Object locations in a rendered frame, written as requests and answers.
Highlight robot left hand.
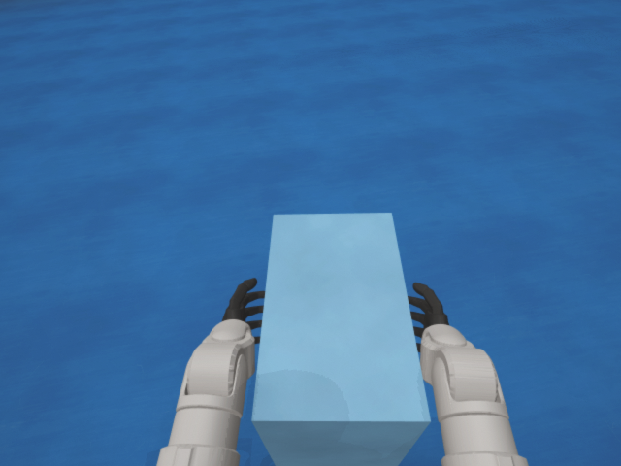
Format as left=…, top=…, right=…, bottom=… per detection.
left=221, top=278, right=265, bottom=344

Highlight robot right forearm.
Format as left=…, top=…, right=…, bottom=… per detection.
left=420, top=324, right=529, bottom=466

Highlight robot right hand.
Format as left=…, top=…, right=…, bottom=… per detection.
left=408, top=283, right=450, bottom=352

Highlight robot left forearm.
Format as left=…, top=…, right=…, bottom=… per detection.
left=156, top=319, right=255, bottom=466

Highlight carton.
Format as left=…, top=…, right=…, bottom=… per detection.
left=251, top=213, right=431, bottom=466

